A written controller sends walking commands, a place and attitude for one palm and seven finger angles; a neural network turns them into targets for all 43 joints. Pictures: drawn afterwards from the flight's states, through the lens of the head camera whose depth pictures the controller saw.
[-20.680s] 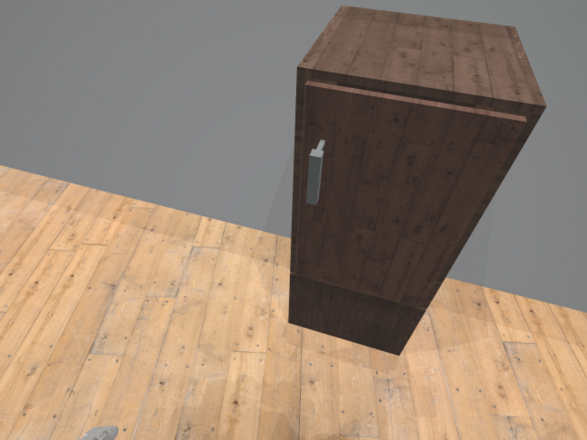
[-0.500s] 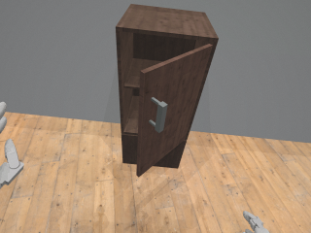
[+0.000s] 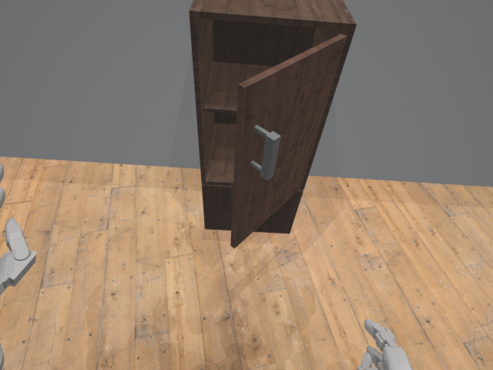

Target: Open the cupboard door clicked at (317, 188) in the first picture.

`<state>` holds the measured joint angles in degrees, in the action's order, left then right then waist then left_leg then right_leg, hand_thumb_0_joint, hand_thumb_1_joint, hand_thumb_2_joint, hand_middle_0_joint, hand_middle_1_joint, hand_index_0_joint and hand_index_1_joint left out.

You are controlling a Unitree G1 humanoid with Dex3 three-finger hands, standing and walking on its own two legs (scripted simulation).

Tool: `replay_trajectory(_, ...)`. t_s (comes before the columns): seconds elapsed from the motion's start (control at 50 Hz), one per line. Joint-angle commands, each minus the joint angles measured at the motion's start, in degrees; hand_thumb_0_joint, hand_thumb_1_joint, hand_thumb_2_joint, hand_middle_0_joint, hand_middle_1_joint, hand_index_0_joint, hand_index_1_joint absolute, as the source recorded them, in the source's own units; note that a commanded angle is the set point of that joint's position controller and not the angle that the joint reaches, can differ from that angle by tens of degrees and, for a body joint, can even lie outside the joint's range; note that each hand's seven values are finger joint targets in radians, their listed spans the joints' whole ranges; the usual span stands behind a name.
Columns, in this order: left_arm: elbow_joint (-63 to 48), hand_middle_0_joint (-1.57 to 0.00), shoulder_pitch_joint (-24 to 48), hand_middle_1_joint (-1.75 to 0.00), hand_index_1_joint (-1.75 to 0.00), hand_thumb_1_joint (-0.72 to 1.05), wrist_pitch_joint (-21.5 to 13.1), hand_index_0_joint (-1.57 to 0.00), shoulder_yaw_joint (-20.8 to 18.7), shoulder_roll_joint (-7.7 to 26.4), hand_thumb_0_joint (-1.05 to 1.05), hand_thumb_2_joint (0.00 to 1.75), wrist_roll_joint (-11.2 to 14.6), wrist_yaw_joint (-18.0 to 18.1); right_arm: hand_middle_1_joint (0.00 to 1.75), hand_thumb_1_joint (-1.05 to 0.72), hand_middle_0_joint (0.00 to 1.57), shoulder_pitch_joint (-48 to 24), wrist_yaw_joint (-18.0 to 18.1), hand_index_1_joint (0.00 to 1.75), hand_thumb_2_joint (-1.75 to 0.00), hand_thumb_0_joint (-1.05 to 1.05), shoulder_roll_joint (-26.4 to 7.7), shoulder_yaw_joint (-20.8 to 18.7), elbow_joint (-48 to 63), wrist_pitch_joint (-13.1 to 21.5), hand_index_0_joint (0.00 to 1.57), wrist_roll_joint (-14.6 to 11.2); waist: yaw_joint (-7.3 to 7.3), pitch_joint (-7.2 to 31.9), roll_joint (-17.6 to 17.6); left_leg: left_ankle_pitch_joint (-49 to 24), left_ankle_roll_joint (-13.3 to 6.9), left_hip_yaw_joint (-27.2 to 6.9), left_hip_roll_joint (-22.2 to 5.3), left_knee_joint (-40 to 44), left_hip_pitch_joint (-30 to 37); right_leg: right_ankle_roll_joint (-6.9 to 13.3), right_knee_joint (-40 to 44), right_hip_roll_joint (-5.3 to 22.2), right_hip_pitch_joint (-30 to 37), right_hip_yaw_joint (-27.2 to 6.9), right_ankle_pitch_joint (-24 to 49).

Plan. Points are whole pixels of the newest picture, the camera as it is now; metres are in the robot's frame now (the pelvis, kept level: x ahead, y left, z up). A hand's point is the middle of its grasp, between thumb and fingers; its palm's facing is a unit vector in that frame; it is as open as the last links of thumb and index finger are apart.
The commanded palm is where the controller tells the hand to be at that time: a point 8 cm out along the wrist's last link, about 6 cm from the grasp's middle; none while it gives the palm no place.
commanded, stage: stop stepping back and stand still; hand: left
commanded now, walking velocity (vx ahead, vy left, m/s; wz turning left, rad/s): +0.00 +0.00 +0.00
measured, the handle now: (263, 152) +0.57 +0.01 +0.01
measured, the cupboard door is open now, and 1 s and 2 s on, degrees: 48 48 48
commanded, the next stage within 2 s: let the arm hang, fingers relaxed in 0.38 s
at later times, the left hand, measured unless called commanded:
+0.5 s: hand (36, 287) +0.18 +0.26 +0.13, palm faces +0.41 -0.81 -0.42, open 7.4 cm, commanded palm none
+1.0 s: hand out of the picture -0.07 +0.18 -0.17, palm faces +0.04 -0.97 -0.22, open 7.2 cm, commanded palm none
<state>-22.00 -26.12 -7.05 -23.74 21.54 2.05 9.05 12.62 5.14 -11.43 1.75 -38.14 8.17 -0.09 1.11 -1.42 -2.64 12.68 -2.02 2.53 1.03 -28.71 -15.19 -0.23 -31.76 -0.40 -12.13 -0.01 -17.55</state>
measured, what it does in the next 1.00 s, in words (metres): stands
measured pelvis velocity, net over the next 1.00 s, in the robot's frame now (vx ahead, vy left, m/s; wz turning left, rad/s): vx -0.03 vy -0.01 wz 0.03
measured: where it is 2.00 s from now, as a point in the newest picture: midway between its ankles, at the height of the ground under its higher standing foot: outside the picture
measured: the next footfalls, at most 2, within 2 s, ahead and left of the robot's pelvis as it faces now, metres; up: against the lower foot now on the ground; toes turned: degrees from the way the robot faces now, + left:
none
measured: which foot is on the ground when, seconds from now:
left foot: down 0.00-1.00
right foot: down 0.00-1.00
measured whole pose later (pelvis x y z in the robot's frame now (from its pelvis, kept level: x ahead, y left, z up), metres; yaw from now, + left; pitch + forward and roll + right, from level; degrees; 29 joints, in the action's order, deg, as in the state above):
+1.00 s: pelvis -0.03 -0.01 +0.00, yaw +2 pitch -1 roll -1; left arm 63.8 -18.7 1.1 0.3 12.2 -0.3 0.6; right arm 15.0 1.2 -11.1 1.2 -62.9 -1.9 0.9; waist 0.4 -3.8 0.6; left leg 7.1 -1.1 0.2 0.6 -24.3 -16.1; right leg 3.4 -23.9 -2.4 -8.5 5.3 -14.5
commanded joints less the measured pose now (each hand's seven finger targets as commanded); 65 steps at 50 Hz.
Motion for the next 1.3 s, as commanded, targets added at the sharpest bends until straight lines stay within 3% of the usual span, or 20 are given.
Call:
replay_trajectory(0.0, -28.5, -0.2, 0.38, -0.3, -0.3, 0.9, -6.74, -0.2, -6.38, 14.64, 0.0, 0.9, -0.74, 0.52, 0.3, -0.9, 0.2, -4.63, -1.0, 0.3, -0.9, 0.0, -7.14, -3.05, 10.46, 5.76, 0.2, 0.93, -0.09, 9.47, 15.65, -19.58, -2.06, -13.22, -13.11, 13.71, 7.1, -0.71, -6.51, -0.55, -0.84, 0.5, -5.66)
replay_trajectory(0.08, -24.24, -0.2, -10.59, -0.3, -0.3, 0.9, -6.89, -0.2, -10.25, 14.44, 0.0, 0.9, -0.17, 1.39, 0.3, -0.9, 0.2, -5.02, -1.65, 0.3, -0.9, 0.0, -6.84, -2.85, 11.61, 4.72, 0.2, 0.43, -0.46, 8.19, 15.61, -7.25, -1.21, -8.21, -10.66, 12.2, -0.73, -0.49, 4.68, -0.18, 6.89, 2.5, 0.81)
replay_trajectory(0.12, -19.04, -0.2, -12.98, -0.3, -0.3, 0.9, -7.35, -0.2, -11.97, 14.65, 0.0, 0.9, 0.46, 1.2, 0.3, -0.9, 0.2, -5.08, -1.48, 0.3, -0.9, 0.0, -6.51, -2.84, 11.65, 3.19, 0.2, 0.63, -1.22, 6.58, 10.61, -1.59, 0.96, -7.39, -8.21, 10.24, -4.94, 0.55, 10.82, 1.3, 9.69, 0.32, 5.68)
replay_trajectory(0.2, -11.14, -0.2, -11.59, -0.3, -0.3, 0.9, -6.98, -0.2, -9.27, 11.07, 0.0, 0.9, 2.22, 0.55, 0.3, -0.9, 0.2, -4.79, -1.46, 0.3, -0.9, 0.0, -7.28, -4.0, 10.67, 1.42, 0.2, 0.04, -2.22, 5.41, 1.63, 0.27, 2.29, -5.18, -4.53, 2.06, 1.27, 3.3, 17.53, 6.57, -1.1, -8.15, 3.34)
replay_trajectory(0.28, -10.25, -0.2, -6.15, -0.3, -0.3, 0.9, -6.21, -0.2, -4.6, 9.63, 0.0, 0.9, 1.49, 0.15, 0.3, -0.9, 0.2, -5.12, -0.83, 0.3, -0.9, 0.0, -7.83, -4.04, 9.62, 1.07, 0.2, -0.31, -2.51, 3.95, -0.84, 0.39, 1.58, -4.8, -4.3, 0.44, 5.55, 2.76, 19.26, 6.66, -7.6, -7.56, -2.58)
replay_trajectory(0.4, -16.52, -0.2, 6.34, -0.3, -0.3, 0.9, -6.96, -0.2, -4.15, 13.46, 0.0, 0.9, -0.72, 0.79, 0.3, -0.9, 0.2, -6.79, 0.78, 0.3, -0.9, 0.0, -8.58, -3.42, 9.68, 2.54, 0.2, 0.4, -1.57, 1.2, 7.3, 4.44, 0.27, -7.79, -5.87, 10.41, 3.14, 0.44, 16.22, 2.22, -3.56, -3.55, -1.27)
replay_trajectory(0.44, -17.5, -0.2, 5.12, -0.3, -0.3, 0.9, -7.39, -0.2, -4.47, 12.96, 0.0, 0.9, -0.97, 1.16, 0.3, -0.9, 0.2, -6.09, 0.8, 0.3, -0.9, 0.0, -8.07, -3.22, 10.04, 3.0, 0.2, 0.52, -1.11, 2.43, 9.65, 4.96, 0.09, -8.5, -6.14, 12.01, 2.63, 0.57, 14.56, 1.68, -0.69, -2.81, 0.61)
replay_trajectory(0.46, 32.82, -0.2, 3.16, -0.3, -0.3, 0.9, 1.19, -0.2, 17.68, 0.13, 0.0, 0.9, -4.66, -7.23, 0.3, -0.9, 0.2, -7.69, -4.95, 0.3, -0.9, 0.0, -18.92, -6.39, -5.66, 3.23, 0.2, 0.78, -3.33, -2.5, 9.66, -10.31, -1.43, -12.68, -8.89, 2.73, -5.72, 2.16, 3.75, 4.7, -5.92, 0.58, 7.54)
replay_trajectory(0.48, 34.83, -0.2, 1.65, -0.3, -0.3, 0.9, 5.5, -0.2, 15.98, 0.06, 0.0, 0.9, -3.78, -8.58, 0.3, -0.9, 0.2, -3.14, -5.05, 0.3, -0.9, 0.0, -15.69, -5.85, -5.31, -1.47, 0.2, 0.3, -1.66, 2.63, 9.25, -15.27, -1.53, -10.07, -9.03, 3.51, -2.69, 2.59, 3.83, 4.39, -3.39, -1.46, 6.46)
replay_trajectory(0.5, 34.07, -0.2, 1.44, -0.3, -0.3, 0.9, 6.47, -0.2, 16.68, -0.44, 0.0, 0.9, -3.95, -8.87, 0.3, -0.9, 0.2, -2.45, -4.75, 0.3, -0.9, 0.0, -14.71, -5.82, -4.24, -2.29, 0.2, 0.27, -1.49, 3.64, 8.08, -17.19, -1.62, -8.81, -9.2, 2.66, -1.08, 2.52, 3.63, 3.89, -3.12, -1.11, 5.76)
replay_trajectory(0.52, 35.7, -0.2, 2.79, -0.3, -0.3, 0.9, 6.38, -0.2, 17.1, -0.6, 0.0, 0.9, -3.94, -9.01, 0.3, -0.9, 0.2, -2.58, -4.76, 0.3, -0.9, 0.0, -14.86, -5.56, -4.68, -2.65, 0.2, 0.77, -1.25, 5.88, 7.17, -12.37, -2.78, -11.12, -10.18, 3.37, -3.91, 2.88, 1.92, 3.73, -1.89, -0.89, 2.43)
replay_trajectory(0.6, 47.28, -0.2, 9.5, -0.3, -0.3, 0.9, 5.74, -0.2, 18.33, 3.41, 0.0, 0.9, -4.32, -9.15, 0.3, -0.9, 0.2, -4.92, -5.01, 0.3, -0.9, 0.0, -15.16, -4.68, -5.78, -4.5, 0.2, 1.2, -0.82, 6.6, -6.74, -8.52, -2.03, -11.7, -7.78, 3.08, -3.49, 4.69, 5.85, 5.79, 0.2, -4.14, 4.42)
replay_trajectory(0.64, 53.75, -0.2, 12.53, -0.3, -0.3, 0.9, 6.12, -0.2, 19.62, 3.2, 0.0, 0.9, -3.9, -8.91, 0.3, -0.9, 0.2, -4.91, -5.11, 0.3, -0.9, 0.0, -13.5, -4.02, -8.13, -5.73, 0.2, 1.31, -1.73, 5.45, -5.5, -6.59, -0.91, -9.42, -5.62, 1.24, -0.61, 5.82, 9.07, 8.23, -2.82, -6.25, 3.17)
replay_trajectory(0.74, 67.16, -0.2, 12.67, -0.3, -0.3, 0.9, 6.75, -0.2, 21.96, 0.89, 0.0, 0.9, -3.04, -8.23, 0.3, -0.9, 0.2, -4.04, -4.83, 0.3, -0.9, 0.0, -9.77, -2.28, -13.17, -7.68, 0.2, 1.67, -1.62, 2.48, 9.52, -4.22, -0.26, -10.0, -6.01, 6.55, 0.51, 4.66, 10.65, 6.57, -1.66, -5.34, 0.25)
replay_trajectory(0.82, 75.5, -0.2, 9.5, -0.3, -0.3, 0.9, 6.69, -0.2, 21.97, -1.51, 0.0, 0.9, -2.75, -7.99, 0.3, -0.9, 0.2, -1.93, -4.12, 0.3, -0.9, 0.0, -7.94, -2.11, -16.99, -8.28, 0.2, 1.52, -1.19, 2.07, 12.84, -0.07, -0.16, -10.19, -6.33, 9.01, 0.25, 4.33, 12.81, 6.23, 1.37, -4.5, 0.37)
replay_trajectory(0.86, 78.58, -0.2, 8.41, -0.3, -0.3, 0.9, 6.64, -0.2, 22.32, -1.67, 0.0, 0.9, -2.55, -8.05, 0.3, -0.9, 0.2, -0.59, -3.95, 0.3, -0.9, 0.0, -7.42, -1.99, -18.91, -8.44, 0.2, 1.33, -1.06, 2.57, 12.86, 0.98, -0.09, -10.12, -6.32, 9.8, 0.82, 4.3, 13.39, 6.17, 2.28, -4.23, 0.72)
replay_trajectory(0.92, 82.05, -0.2, 8.17, -0.3, -0.3, 0.9, 6.37, -0.2, 22.67, -2.91, 0.0, 0.9, -2.48, -7.92, 0.3, -0.9, 0.2, 1.5, -3.66, 0.3, -0.9, 0.0, -6.95, -2.29, -21.1, -8.64, 0.2, 1.11, -1.61, 0.9, 5.3, -0.23, -0.05, -9.45, -6.52, 9.24, 2.55, 4.3, 15.33, 6.53, 0.77, -3.71, 0.05)
replay_trajectory(1.0, 84.86, -0.2, 7.05, -0.3, -0.3, 0.9, 6.32, -0.2, 23.05, -4.36, 0.0, 0.9, -2.38, -7.56, 0.3, -0.9, 0.2, 3.62, -3.42, 0.3, -0.9, 0.0, -5.6, -2.26, -23.56, -8.86, 0.2, 0.93, -1.83, -1.69, 1.58, -2.37, -0.07, -8.35, -6.33, 8.6, 4.41, 4.14, 16.81, 6.75, -1.88, -3.57, -1.0)
replay_trajectory(1.18, 87.55, -0.2, 4.46, -0.3, -0.3, 0.9, 6.32, -0.2, 23.43, -6.86, 0.0, 0.9, -2.21, -6.75, 0.3, -0.9, 0.2, 5.82, -3.23, 0.3, -0.9, 0.0, -2.21, -1.55, -26.91, -8.8, 0.2, 1.06, -1.59, -4.34, -0.12, -5.67, -0.15, -7.16, -6.13, 8.77, 4.27, 3.51, 16.48, 6.79, -1.65, -3.42, 1.32)
replay_trajectory(1.28, 87.78, -0.2, 3.75, -0.3, -0.3, 0.9, 6.22, -0.2, 23.23, -7.57, 0.0, 0.9, -2.15, -6.55, 0.3, -0.9, 0.2, 6.23, -3.13, 0.3, -0.9, 0.0, -1.04, -1.39, -27.71, -8.64, 0.2, 1.18, -1.27, -4.63, 2.41, -6.37, -0.05, -6.9, -5.98, 8.9, 3.84, 3.47, 16.06, 6.72, -0.73, -3.45, 2.78)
